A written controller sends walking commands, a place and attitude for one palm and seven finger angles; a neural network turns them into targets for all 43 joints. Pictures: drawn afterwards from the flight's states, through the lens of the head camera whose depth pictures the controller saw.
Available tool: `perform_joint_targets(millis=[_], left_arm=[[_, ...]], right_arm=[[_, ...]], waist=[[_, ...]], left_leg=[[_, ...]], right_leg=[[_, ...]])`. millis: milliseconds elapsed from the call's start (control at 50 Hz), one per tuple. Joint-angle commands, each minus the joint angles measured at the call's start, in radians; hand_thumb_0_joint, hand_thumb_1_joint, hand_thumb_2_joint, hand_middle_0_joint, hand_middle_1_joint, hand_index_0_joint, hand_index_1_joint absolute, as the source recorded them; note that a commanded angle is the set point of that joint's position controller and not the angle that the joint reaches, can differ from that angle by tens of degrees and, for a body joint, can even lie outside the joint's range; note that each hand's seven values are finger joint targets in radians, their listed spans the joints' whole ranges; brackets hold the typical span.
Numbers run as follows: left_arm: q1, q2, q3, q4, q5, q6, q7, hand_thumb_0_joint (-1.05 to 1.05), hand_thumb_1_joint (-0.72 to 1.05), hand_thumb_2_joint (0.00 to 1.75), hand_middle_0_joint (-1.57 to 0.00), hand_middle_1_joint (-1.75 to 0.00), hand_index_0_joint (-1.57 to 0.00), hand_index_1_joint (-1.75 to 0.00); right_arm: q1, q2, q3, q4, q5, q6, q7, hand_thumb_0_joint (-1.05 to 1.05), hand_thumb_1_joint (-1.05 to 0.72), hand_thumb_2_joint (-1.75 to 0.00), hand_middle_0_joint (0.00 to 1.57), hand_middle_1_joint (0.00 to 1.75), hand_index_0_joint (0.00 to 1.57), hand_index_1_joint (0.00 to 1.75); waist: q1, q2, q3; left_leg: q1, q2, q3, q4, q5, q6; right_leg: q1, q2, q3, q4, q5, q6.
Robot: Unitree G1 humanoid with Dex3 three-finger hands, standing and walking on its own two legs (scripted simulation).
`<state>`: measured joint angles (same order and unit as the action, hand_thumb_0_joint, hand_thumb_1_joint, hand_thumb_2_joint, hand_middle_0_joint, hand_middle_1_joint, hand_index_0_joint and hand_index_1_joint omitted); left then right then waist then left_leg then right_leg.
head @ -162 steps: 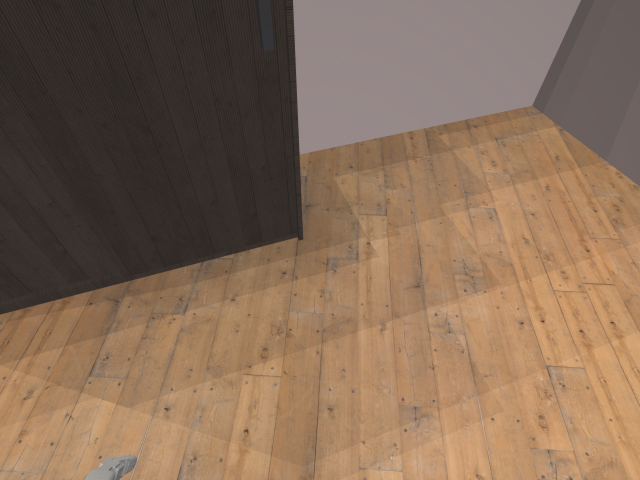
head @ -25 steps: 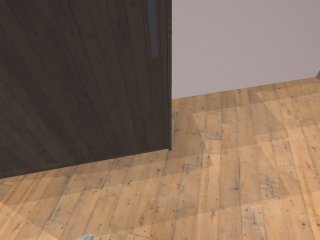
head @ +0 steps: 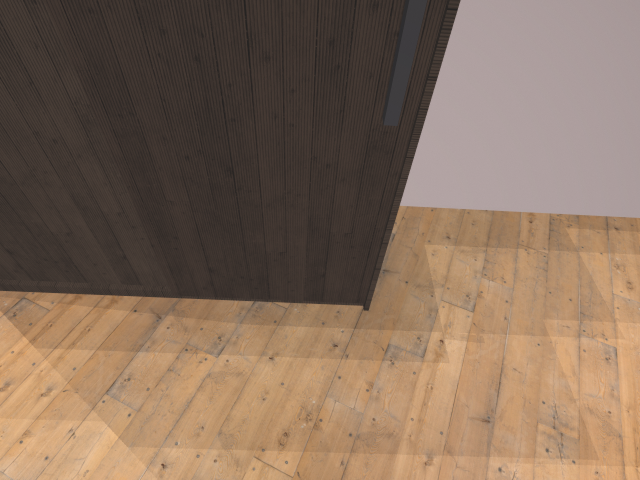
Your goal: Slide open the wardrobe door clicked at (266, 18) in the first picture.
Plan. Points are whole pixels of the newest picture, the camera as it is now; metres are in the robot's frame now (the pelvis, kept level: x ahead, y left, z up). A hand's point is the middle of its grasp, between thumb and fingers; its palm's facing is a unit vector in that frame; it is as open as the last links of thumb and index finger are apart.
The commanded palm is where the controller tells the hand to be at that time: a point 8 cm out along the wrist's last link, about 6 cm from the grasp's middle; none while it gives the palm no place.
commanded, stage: take the last steps up to it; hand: right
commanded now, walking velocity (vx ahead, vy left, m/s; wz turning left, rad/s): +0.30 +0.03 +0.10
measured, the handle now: (403, 44) +0.76 -0.08 +0.19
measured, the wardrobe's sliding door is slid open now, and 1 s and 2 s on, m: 0.00 0.00 0.00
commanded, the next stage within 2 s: come to a stop and stand still in 0.68 s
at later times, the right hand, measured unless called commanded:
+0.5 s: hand out of the picture +0.17 -0.20 -0.17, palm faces -0.04 +0.99 -0.16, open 7.4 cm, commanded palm none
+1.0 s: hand (415, 375) +0.33 -0.15 -0.17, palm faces +0.02 +0.98 -0.21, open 7.2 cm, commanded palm none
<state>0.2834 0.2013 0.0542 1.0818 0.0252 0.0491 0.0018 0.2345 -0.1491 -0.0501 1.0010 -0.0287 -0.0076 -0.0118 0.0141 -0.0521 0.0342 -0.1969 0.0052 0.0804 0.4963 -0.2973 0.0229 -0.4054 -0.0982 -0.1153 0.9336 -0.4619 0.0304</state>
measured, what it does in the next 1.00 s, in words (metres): walks ahead: right foot, then left foot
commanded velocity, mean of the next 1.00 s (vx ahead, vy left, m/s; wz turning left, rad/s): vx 0.11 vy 0.01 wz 0.03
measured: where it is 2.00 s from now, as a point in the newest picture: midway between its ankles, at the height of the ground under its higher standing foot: (292, 462)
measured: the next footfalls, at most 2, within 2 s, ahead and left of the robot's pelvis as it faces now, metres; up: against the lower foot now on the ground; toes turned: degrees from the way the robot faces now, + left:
right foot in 0.22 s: +0.13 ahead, -0.13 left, +0.00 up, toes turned -8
left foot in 0.68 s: +0.30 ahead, +0.14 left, +0.00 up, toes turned +12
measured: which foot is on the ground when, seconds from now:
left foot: down 0.00-0.24, up 0.26-0.66, down 0.68-1.00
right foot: up 0.00-0.20, down 0.22-0.68, up 0.70-1.00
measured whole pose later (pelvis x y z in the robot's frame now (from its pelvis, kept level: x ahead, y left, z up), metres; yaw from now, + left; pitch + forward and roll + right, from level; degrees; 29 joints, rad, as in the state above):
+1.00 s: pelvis +0.28 +0.03 +0.00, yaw +3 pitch -1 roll +1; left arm 0.16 0.19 0.05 1.03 0.01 0.01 0.02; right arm 0.21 -0.15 -0.05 1.05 -0.03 -0.01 -0.04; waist -0.01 -0.03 0.06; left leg -0.21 0.02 0.17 0.51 -0.29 0.03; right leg -0.37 -0.07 -0.09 0.63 -0.25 0.05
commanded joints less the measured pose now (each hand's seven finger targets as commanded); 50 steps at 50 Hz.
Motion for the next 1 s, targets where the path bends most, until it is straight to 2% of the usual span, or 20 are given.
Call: perform_joint_targets(millis=[0,120,160,180,220,240,260,300,360,540,600,620,640,660,680,740,800,860,940,980], left_arm=[[-0.055,0.036,0.014,-0.094,0.006,-0.053,-0.011,0.00,0.90,0.90,-0.20,-0.30,-0.20,-0.30],[-0.052,0.012,0.009,-0.108,0.000,-0.075,-0.016,0.00,0.90,0.90,-0.20,-0.30,-0.20,-0.30],[0.042,0.014,0.006,-0.073,0.000,-0.089,-0.009,0.00,0.90,0.90,-0.20,-0.30,-0.20,-0.30],[0.117,0.041,0.010,-0.043,0.000,-0.098,-0.001,0.00,0.90,0.90,-0.20,-0.30,-0.20,-0.30],[0.306,0.206,0.046,-0.006,0.018,-0.098,0.015,0.00,0.90,0.90,-0.20,-0.30,-0.20,-0.30],[0.294,0.190,0.041,-0.001,0.015,-0.095,0.023,0.00,0.90,0.90,-0.20,-0.30,-0.20,-0.30],[0.240,0.142,0.028,-0.011,0.012,-0.099,0.027,0.00,0.90,0.90,-0.20,-0.30,-0.20,-0.30],[0.155,0.066,0.004,-0.028,0.008,-0.118,0.030,0.00,0.90,0.90,-0.20,-0.30,-0.20,-0.30],[0.156,0.042,-0.004,-0.009,0.000,-0.134,0.037,0.00,0.90,0.90,-0.20,-0.30,-0.20,-0.30],[0.217,0.041,0.015,0.049,0.009,-0.113,0.027,0.00,0.90,0.90,-0.20,-0.30,-0.20,-0.30],[0.183,0.050,0.018,0.048,0.005,-0.105,0.027,0.00,0.90,0.90,-0.20,-0.30,-0.20,-0.30],[0.180,0.040,0.016,0.049,-0.002,-0.106,0.023,0.00,0.90,0.90,-0.20,-0.30,-0.20,-0.30],[0.192,-0.001,0.007,0.042,-0.011,-0.109,0.013,0.00,0.90,0.90,-0.20,-0.30,-0.20,-0.30],[0.196,-0.048,-0.008,0.003,-0.019,-0.106,0.013,0.00,0.90,0.90,-0.20,-0.30,-0.20,-0.30],[0.144,-0.010,-0.001,-0.005,-0.019,-0.094,0.016,0.00,0.90,0.90,-0.20,-0.30,-0.20,-0.30],[0.070,-0.035,0.007,-0.012,-0.003,-0.086,0.011,0.00,0.90,0.90,-0.20,-0.30,-0.20,-0.30],[0.129,-0.079,-0.013,0.012,-0.004,-0.061,0.017,0.00,0.90,0.90,-0.20,-0.30,-0.20,-0.30],[0.103,-0.078,-0.026,0.003,-0.015,-0.051,0.018,0.00,0.90,0.90,-0.20,-0.30,-0.20,-0.30],[0.021,0.000,-0.003,-0.055,-0.013,-0.032,0.021,0.00,0.90,0.90,-0.20,-0.30,-0.20,-0.30],[0.003,0.047,0.009,-0.074,-0.008,-0.031,0.022,0.00,0.90,0.90,-0.20,-0.30,-0.20,-0.30]], right_arm=[[0.086,-0.155,-0.025,-0.004,0.003,-0.031,-0.009,0.00,-0.90,-0.90,0.20,0.30,0.20,0.30],[0.115,-0.176,-0.031,0.040,0.001,-0.037,-0.002,0.00,-0.90,-0.90,0.20,0.30,0.20,0.30],[0.097,-0.169,-0.033,0.047,0.008,-0.034,0.002,0.00,-0.90,-0.90,0.20,0.30,0.20,0.30],[0.097,-0.141,-0.028,0.047,0.011,-0.029,0.005,0.00,-0.90,-0.90,0.20,0.30,0.20,0.30],[0.058,-0.053,-0.015,-0.008,0.015,-0.026,0.019,0.00,-0.90,-0.90,0.20,0.30,0.20,0.30],[0.000,-0.093,-0.020,-0.025,-0.002,-0.017,0.016,0.00,-0.90,-0.90,0.20,0.30,0.20,0.30],[-0.026,-0.091,-0.023,-0.020,-0.004,-0.020,0.022,0.00,-0.90,-0.90,0.20,0.30,0.20,0.30],[0.003,-0.068,-0.025,0.012,-0.008,-0.023,0.036,0.00,-0.90,-0.90,0.20,0.30,0.20,0.30],[0.048,-0.040,-0.022,0.037,-0.002,-0.010,0.036,0.00,-0.90,-0.90,0.20,0.30,0.20,0.30],[-0.124,-0.022,-0.014,-0.022,0.002,-0.016,0.033,0.00,-0.90,-0.90,0.20,0.30,0.20,0.30],[-0.019,-0.040,-0.024,0.015,0.000,-0.029,0.031,0.00,-0.90,-0.90,0.20,0.30,0.20,0.30],[0.089,-0.076,-0.033,0.052,-0.002,-0.038,0.026,0.00,-0.90,-0.90,0.20,0.30,0.20,0.30],[0.209,-0.163,-0.050,0.083,-0.007,-0.053,0.013,0.00,-0.90,-0.90,0.20,0.30,0.20,0.30],[0.301,-0.256,-0.068,0.102,0.003,-0.056,0.004,0.00,-0.90,-0.90,0.20,0.30,0.20,0.30],[0.268,-0.255,-0.066,0.098,0.015,-0.056,-0.001,0.00,-0.90,-0.90,0.20,0.30,0.20,0.30],[0.074,-0.112,-0.030,0.053,0.010,-0.054,-0.015,0.00,-0.90,-0.90,0.20,0.30,0.20,0.30],[0.018,-0.054,-0.006,0.033,0.000,-0.061,-0.021,0.00,-0.90,-0.90,0.20,0.30,0.20,0.30],[0.007,-0.101,-0.006,0.028,0.003,-0.046,-0.027,0.00,-0.90,-0.90,0.20,0.30,0.20,0.30],[0.018,-0.155,-0.027,0.014,0.006,-0.010,-0.035,0.00,-0.90,-0.90,0.20,0.30,0.20,0.30],[0.028,-0.155,-0.031,0.000,0.011,0.007,-0.036,0.00,-0.90,-0.90,0.20,0.30,0.20,0.30]], waist=[[-0.023,0.174,0.034],[-0.025,0.179,0.063],[0.017,0.147,0.040],[0.043,0.049,0.022],[0.107,-0.298,0.018],[0.106,-0.267,0.046],[0.085,-0.140,0.088],[0.035,-0.038,0.098],[0.004,-0.055,0.046],[0.040,-0.086,0.092],[-0.021,-0.044,0.024],[-0.070,0.006,-0.028],[-0.118,0.177,-0.115],[-0.120,0.348,-0.192],[-0.127,0.316,-0.180],[-0.043,0.101,-0.011],[0.016,0.117,-0.023],[0.002,0.147,-0.067],[-0.009,0.200,-0.055],[-0.004,0.122,-0.039]], left_leg=[[0.047,0.245,-0.230,-0.283,0.013,0.151],[-0.020,0.237,-0.230,-0.266,-0.061,0.147],[-0.086,0.188,-0.184,-0.186,-0.102,0.112],[-0.174,0.140,-0.153,-0.087,-0.135,0.087],[-0.423,-0.034,0.033,0.410,-0.275,0.007],[-0.468,0.011,-0.054,0.589,-0.259,0.022],[-0.502,0.053,-0.079,0.678,-0.170,0.024],[-0.449,0.095,-0.084,0.665,-0.031,0.007],[-0.402,0.101,-0.055,0.588,0.038,-0.022],[-0.298,0.083,0.039,0.186,0.038,-0.022],[-0.056,0.024,0.091,0.037,0.122,-0.003],[0.108,0.032,0.070,-0.008,0.154,0.011],[0.328,0.211,-0.136,-0.054,0.161,0.072],[0.429,0.436,-0.444,-0.159,0.274,0.167],[0.313,0.445,-0.463,-0.222,0.187,0.197],[0.052,0.353,-0.241,-0.258,0.199,0.167],[-0.059,0.289,-0.070,-0.215,0.560,0.137],[0.012,0.253,-0.036,-0.144,0.748,0.135],[0.050,0.267,-0.053,-0.047,0.720,0.120],[-0.056,0.231,-0.037,0.021,0.590,0.064]], right_leg=[[-0.155,-0.028,0.025,0.039,0.089,0.019],[0.012,0.001,-0.008,-0.251,0.113,0.004],[0.193,0.026,-0.044,-0.405,0.205,0.004],[0.333,0.011,-0.015,-0.468,0.182,0.001],[0.418,-0.358,0.517,-0.764,-0.159,-0.149],[0.349,-0.387,0.582,-0.818,-0.257,-0.178],[0.299,-0.363,0.535,-0.822,-0.237,-0.181],[0.242,-0.273,0.339,-0.806,-0.013,-0.138],[0.289,-0.219,0.166,-0.768,0.315,-0.141],[0.304,-0.211,0.074,-0.697,0.471,-0.162],[0.254,-0.171,0.036,-0.554,0.488,-0.124],[0.198,-0.127,-0.003,-0.416,0.496,-0.095],[0.012,-0.058,-0.063,-0.161,0.330,-0.052],[-0.152,0.053,-0.041,0.131,-0.137,-0.024],[-0.160,0.021,0.067,0.254,-0.146,-0.037],[-0.152,-0.057,0.095,0.260,0.052,-0.030],[-0.005,-0.036,0.067,0.021,0.080,0.006],[0.055,0.018,0.032,-0.182,0.141,0.018],[0.099,0.034,0.027,-0.348,0.241,0.016],[0.228,-0.011,0.054,-0.432,0.577,-0.011]])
